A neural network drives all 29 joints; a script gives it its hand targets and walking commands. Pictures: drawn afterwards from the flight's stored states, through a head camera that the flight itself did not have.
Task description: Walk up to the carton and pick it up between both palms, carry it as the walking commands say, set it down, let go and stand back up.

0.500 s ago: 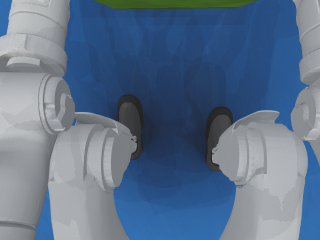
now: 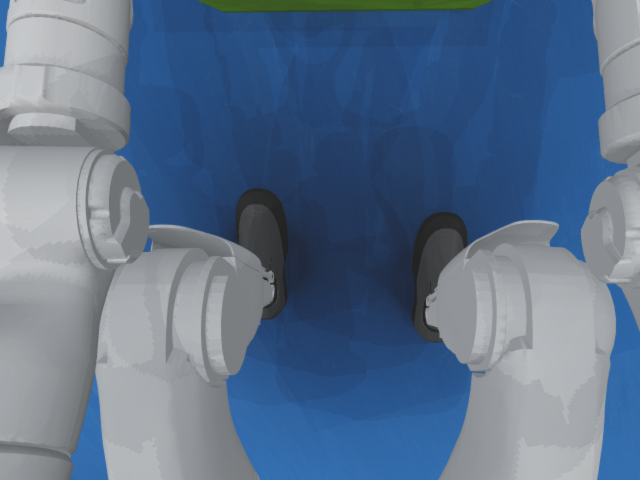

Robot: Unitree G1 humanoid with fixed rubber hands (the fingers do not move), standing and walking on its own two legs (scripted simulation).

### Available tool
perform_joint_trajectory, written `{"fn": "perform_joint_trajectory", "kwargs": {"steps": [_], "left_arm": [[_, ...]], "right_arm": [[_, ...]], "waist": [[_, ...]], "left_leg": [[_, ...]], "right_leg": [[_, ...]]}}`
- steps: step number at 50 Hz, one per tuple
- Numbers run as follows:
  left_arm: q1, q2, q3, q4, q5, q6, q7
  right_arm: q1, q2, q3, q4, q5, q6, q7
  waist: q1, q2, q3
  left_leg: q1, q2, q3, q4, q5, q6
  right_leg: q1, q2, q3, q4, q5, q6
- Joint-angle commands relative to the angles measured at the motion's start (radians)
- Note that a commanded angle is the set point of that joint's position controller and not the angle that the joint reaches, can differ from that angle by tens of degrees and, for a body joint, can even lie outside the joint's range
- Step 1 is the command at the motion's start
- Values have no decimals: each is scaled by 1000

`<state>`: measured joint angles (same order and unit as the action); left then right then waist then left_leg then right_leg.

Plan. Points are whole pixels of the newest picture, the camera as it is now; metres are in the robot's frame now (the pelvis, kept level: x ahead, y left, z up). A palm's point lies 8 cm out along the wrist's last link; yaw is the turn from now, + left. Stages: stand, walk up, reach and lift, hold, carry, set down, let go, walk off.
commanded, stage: reach and lift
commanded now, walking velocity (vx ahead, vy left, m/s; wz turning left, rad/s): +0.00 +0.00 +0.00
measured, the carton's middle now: out of the picture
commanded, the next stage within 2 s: none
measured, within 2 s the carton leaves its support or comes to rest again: neither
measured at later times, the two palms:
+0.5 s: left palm out of the picture +0.56 +0.21 -0.13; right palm out of the picture +0.57 -0.16 -0.14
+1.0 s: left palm out of the picture +0.53 +0.20 -0.07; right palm out of the picture +0.55 -0.16 -0.08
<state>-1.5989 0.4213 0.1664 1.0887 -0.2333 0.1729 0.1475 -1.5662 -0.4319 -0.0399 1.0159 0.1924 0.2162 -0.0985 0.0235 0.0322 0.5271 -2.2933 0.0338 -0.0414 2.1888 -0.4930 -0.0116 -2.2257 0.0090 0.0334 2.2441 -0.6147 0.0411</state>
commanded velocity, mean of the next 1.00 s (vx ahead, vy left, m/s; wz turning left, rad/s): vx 0.00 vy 0.00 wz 0.00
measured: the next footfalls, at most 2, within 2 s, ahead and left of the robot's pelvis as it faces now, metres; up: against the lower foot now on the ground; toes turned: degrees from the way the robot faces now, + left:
none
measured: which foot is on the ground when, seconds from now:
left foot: down 0.00-1.00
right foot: down 0.00-1.00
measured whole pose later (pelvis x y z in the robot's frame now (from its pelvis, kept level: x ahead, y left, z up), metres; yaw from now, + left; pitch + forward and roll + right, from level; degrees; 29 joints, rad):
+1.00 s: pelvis -0.02 +0.00 +0.03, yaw +1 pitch +25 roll +0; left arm -1.44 0.38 0.17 0.81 -0.23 0.41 0.27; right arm -1.54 -0.39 -0.04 0.89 0.19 0.43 -0.25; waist 0.02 0.03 0.53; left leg -2.08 0.01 -0.05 2.11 -0.46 -0.03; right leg -2.03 0.02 0.04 2.17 -0.58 0.04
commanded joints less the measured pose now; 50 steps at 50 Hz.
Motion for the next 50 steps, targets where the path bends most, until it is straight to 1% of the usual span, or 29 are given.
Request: {"fn": "perform_joint_trajectory", "kwargs": {"steps": [1, 2, 3, 5, 6, 8, 9, 11, 14, 16, 18, 19, 24, 25, 27, 28, 30, 31, 32, 35, 37, 38, 39, 40, 41, 43, 45, 47, 50], "left_arm": [[-618, -829, -388, -489, -182, -9, -249], [-563, -856, -372, -353, -154, 8, -258], [-586, -875, -391, -505, -170, 12, -254], [-583, -893, -391, -483, -162, 22, -257], [-597, -892, -385, -475, -143, 28, -256], [-557, -916, -399, -472, -150, 49, -267], [-543, -928, -388, -459, -135, 55, -267], [-677, -907, -416, -596, -160, 52, -261], [-654, -935, -398, -532, -158, 71, -280], [-627, -922, -368, -506, -121, 88, -283], [-602, -1001, -404, -551, -151, 92, -287], [-679, -967, -371, -544, -129, 88, -290], [-611, -1000, -406, -609, -138, 110, -301], [-647, -991, -396, -546, -145, 118, -313], [-734, -1031, -428, -749, -161, 115, -309], [-680, -1001, -415, -626, -130, 131, -315], [-686, -1031, -421, -674, -135, 133, -313], [-694, -1051, -425, -618, -134, 139, -321], [-674, -1054, -423, -694, -111, 140, -321], [-610, -1121, -393, -522, -86, 163, -331], [-673, -1017, -373, -601, -58, 163, -333], [-707, -1068, -407, -679, -86, 158, -331], [-669, -1026, -369, -646, -71, 164, -330], [-692, -1045, -413, -745, -109, 169, -331], [-719, -1027, -398, -741, -106, 172, -332], [-682, -1061, -410, -724, -94, 187, -327], [-786, -1004, -422, -842, -109, 175, -335], [-727, -997, -352, -675, -56, 184, -337], [-694, -1074, -393, -708, -108, 196, -346]], "right_arm": [[-740, 768, 321, -596, 211, -80, 225], [-731, 727, 306, -531, 182, -68, 227], [-750, 814, 344, -657, 217, -68, 234], [-734, 814, 340, -587, 205, -48, 233], [-695, 849, 337, -574, 191, -37, 238], [-716, 841, 334, -625, 201, -34, 245], [-803, 813, 338, -660, 215, -34, 248], [-755, 868, 300, -632, 192, -11, 248], [-725, 907, 294, -574, 165, 6, 253], [-787, 902, 301, -622, 194, 8, 264], [-763, 899, 300, -665, 177, 11, 266], [-775, 907, 264, -566, 146, 22, 274], [-780, 985, 325, -752, 191, 32, 269], [-740, 953, 291, -628, 150, 45, 279], [-708, 1017, 306, -720, 147, 56, 269], [-749, 973, 286, -656, 147, 68, 272], [-709, 1024, 284, -680, 138, 75, 276], [-718, 1014, 271, -643, 115, 76, 280], [-674, 1052, 289, -684, 140, 78, 278], [-675, 1025, 249, -569, 100, 91, 308], [-687, 1079, 235, -567, 122, 102, 307], [-674, 1075, 264, -590, 123, 105, 305], [-706, 1104, 258, -616, 144, 109, 301], [-712, 1085, 300, -739, 161, 111, 294], [-767, 1100, 291, -737, 168, 119, 289], [-695, 1080, 256, -681, 138, 122, 292], [-652, 1139, 271, -677, 147, 142, 286], [-651, 1136, 234, -558, 108, 143, 291], [-714, 1134, 285, -717, 140, 138, 282]], "waist": [[-37, -80, -2178], [-38, -49, -2067], [-26, -72, -2246], [-39, -61, -2211], [1, -54, -2228], [-31, -39, -2207], [-5, -6, -2183], [-32, -47, -2295], [-60, -80, -2247], [12, -48, -2211], [-56, -51, -2308], [-38, -67, -2191], [19, -59, -2468], [-61, -82, -2348], [-48, -67, -2616], [-22, -37, -2435], [-31, -39, -2524], [-84, -74, -2475], [-22, -22, -2536], [-54, -49, -2364], [-4, -44, -2448], [-40, -64, -2508], [31, -75, -2490], [-27, -92, -2702], [10, -75, -2695], [-27, -41, -2600], [-7, -45, -2683], [25, -102, -2499], [-19, -76, -2649]], "left_leg": [[1063, -100, 119, -86, 580, 9], [1041, -99, 130, -95, 515, 9], [1121, -107, 119, -104, 604, 12], [1112, -101, 142, -101, 568, 2], [1145, -100, 137, -115, 563, -4], [1100, -98, 140, -126, 511, 2], [1114, -102, 134, -126, 523, 11], [1152, -116, 132, -114, 522, 13], [1064, -109, 140, -133, 431, 13], [1125, -107, 140, -170, 441, 12], [1140, -112, 134, -136, 496, 14], [1075, -116, 133, -153, 439, 16], [1122, -125, 165, -133, 562, 14], [1109, -112, 148, -151, 491, 11], [1209, -124, 163, -148, 541, -7], [1103, -125, 162, -168, 461, -2], [1171, -125, 162, -171, 508, 0], [1141, -120, 151, -199, 435, -5], [1170, -123, 166, -190, 473, -5], [1096, -121, 153, -228, 375, -2], [1137, -123, 161, -226, 369, 10], [1154, -128, 164, -229, 392, 1], [1122, -136, 171, -240, 380, 19], [1244, -135, 165, -225, 487, 19], [1239, -140, 172, -241, 465, 20], [1228, -133, 148, -263, 413, 9], [1224, -142, 170, -255, 442, 4], [1082, -136, 175, -274, 316, 16], [1161, -141, 179, -281, 360, 9]], "right_leg": [[876, 76, -150, -158, 624, -14], [800, 66, -144, -179, 528, -20], [889, 83, -146, -186, 609, -16], [870, 79, -151, -192, 565, -16], [847, 79, -148, -196, 543, -17], [849, 86, -144, -226, 515, -31], [833, 79, -150, -196, 518, -18], [840, 82, -156, -210, 516, -19], [879, 88, -163, -221, 464, -26], [843, 85, -158, -249, 424, -17], [881, 96, -171, -231, 500, -27], [811, 81, -164, -241, 444, -21], [1000, 108, -136, -241, 612, -21], [928, 103, -173, -259, 521, -17], [1070, 116, -154, -272, 587, -29], [953, 104, -152, -275, 508, -26], [993, 112, -148, -285, 542, -29], [971, 103, -171, -304, 483, -29], [993, 117, -149, -299, 528, -32], [826, 108, -177, -328, 379, -38], [862, 104, -167, -330, 391, -24], [903, 108, -173, -337, 418, -29], [913, 105, -160, -335, 411, -24], [1030, 128, -159, -340, 520, -25], [1058, 115, -152, -339, 494, -21], [969, 124, -161, -350, 435, -28], [1054, 126, -143, -360, 494, -32], [1002, 111, -145, -374, 377, -27], [1091, 132, -144, -390, 435, -35]]}}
